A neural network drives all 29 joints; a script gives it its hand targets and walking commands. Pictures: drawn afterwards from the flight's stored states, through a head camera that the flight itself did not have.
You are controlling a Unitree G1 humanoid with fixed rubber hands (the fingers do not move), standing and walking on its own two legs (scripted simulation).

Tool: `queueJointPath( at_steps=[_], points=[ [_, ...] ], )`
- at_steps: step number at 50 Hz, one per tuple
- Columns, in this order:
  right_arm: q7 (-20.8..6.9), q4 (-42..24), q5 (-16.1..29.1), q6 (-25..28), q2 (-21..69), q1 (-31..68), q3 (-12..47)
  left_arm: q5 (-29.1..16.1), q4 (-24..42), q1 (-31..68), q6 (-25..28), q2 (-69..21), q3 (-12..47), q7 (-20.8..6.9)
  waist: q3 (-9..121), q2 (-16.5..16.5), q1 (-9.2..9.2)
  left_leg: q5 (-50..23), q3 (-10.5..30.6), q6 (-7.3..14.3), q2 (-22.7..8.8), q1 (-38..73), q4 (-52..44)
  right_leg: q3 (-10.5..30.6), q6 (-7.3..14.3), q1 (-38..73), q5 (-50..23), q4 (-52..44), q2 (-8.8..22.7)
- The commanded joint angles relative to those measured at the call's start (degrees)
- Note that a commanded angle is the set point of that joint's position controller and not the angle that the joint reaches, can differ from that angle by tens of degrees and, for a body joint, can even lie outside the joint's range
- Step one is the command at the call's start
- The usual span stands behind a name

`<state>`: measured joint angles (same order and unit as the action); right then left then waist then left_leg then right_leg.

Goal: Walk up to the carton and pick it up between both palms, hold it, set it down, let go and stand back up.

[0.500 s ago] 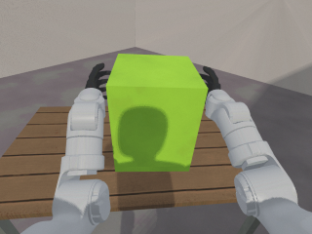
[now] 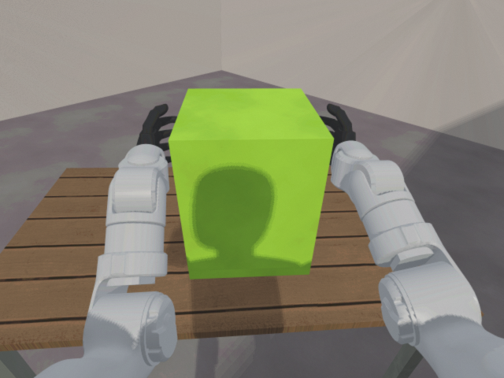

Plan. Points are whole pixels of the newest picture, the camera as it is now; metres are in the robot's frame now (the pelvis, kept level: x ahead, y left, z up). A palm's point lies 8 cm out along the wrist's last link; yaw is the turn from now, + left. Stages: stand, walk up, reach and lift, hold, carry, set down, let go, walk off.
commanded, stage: hold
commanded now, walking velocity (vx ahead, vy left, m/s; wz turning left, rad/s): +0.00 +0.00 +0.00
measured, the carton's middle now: (247, 179) +0.39 +0.01 +0.19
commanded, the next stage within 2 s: none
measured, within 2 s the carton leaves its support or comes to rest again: neither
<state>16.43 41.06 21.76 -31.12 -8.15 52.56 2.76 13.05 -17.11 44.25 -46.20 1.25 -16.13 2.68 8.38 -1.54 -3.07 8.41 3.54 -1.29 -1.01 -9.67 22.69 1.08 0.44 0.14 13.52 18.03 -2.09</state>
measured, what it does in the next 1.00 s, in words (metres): stands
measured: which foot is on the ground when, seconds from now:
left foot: down 0.00-1.00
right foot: down 0.00-1.00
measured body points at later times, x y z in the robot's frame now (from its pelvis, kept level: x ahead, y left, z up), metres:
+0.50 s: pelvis +0.00 +0.00 +0.00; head -0.09 +0.02 +0.44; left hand +0.37 +0.16 +0.25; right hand +0.38 -0.13 +0.25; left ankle +0.05 +0.13 -0.74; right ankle -0.04 -0.12 -0.74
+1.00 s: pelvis +0.00 +0.00 +0.00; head -0.09 +0.02 +0.44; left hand +0.37 +0.16 +0.26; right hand +0.38 -0.13 +0.26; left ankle +0.05 +0.13 -0.74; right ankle -0.04 -0.12 -0.74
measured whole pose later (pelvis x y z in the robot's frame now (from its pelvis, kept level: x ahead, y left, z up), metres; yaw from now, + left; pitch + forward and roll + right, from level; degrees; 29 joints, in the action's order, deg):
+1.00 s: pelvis +0.00 +0.00 +0.00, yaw +0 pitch -5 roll -1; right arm 16.9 38.9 22.0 -31.6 -8.2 51.4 3.3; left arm 12.6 -15.9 44.1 -46.6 1.2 -16.3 2.9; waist 8.8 -1.5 -3.3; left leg 8.4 3.8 -1.3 -0.9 -9.2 22.4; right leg 1.0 0.4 0.5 13.4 17.8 -2.0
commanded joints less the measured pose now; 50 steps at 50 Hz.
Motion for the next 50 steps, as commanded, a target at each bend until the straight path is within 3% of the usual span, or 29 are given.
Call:
queueJointPath(
  at_steps=[1,15,44,45,46,49,50],
  points=[
    [-6.02,-20.79,8.59,2.02,42.27,50.96,14.84,-10.70,7.66,47.12,4.14,-38.86,25.51,-6.66,17.61,3.63,-0.99,-14.48,-1.50,-0.67,2.50,18.63,0.05,-1.38,-5.32,-10.24,-11.25,-5.08,-1.80],
    [-5.73,-23.17,8.95,1.60,42.54,50.68,16.11,-10.45,9.67,46.15,3.57,-38.58,26.36,-6.68,17.65,3.81,-0.79,-16.29,-1.01,-0.94,2.51,19.13,0.45,-1.66,-5.38,-9.19,-13.29,-4.55,-2.01],
    [-6.06,-20.00,8.63,1.50,42.45,52.06,14.44,-10.53,6.52,48.12,4.12,-38.53,24.68,-6.63,17.23,3.55,-0.44,-13.36,-1.31,-0.53,2.46,17.71,-0.18,-1.36,-5.17,-10.53,-10.15,-5.10,-1.86],
    [-6.12,-26.42,9.69,2.59,44.17,51.44,17.01,-14.11,15.28,51.05,5.15,-41.34,30.04,-6.20,25.90,5.29,-2.38,-19.75,-0.77,-1.48,2.17,20.49,1.22,-1.23,-5.01,-8.33,-16.21,-3.54,-2.33],
    [-5.79,-24.77,9.87,1.81,43.02,51.21,17.29,-12.10,10.41,49.09,4.25,-38.55,27.13,-6.05,21.00,5.18,-0.98,-19.12,-1.03,-1.02,2.67,20.06,1.46,-0.83,-5.24,-8.96,-15.65,-4.55,-1.76],
    [-5.56,-20.77,8.14,0.99,41.95,47.86,16.22,-9.29,7.22,46.09,3.51,-37.14,23.80,-7.09,15.66,2.07,-0.63,-13.77,-1.46,0.16,2.43,18.29,-1.11,-1.03,-5.67,-9.41,-11.49,-5.44,-1.44],
    [-5.63,-21.16,8.06,1.24,41.88,48.08,15.96,-9.05,6.74,45.40,3.39,-37.30,23.74,-7.40,15.72,2.45,-0.48,-13.91,-1.55,0.09,2.29,18.35,-1.32,-0.97,-5.32,-8.95,-11.74,-5.49,-1.43]
  ],
)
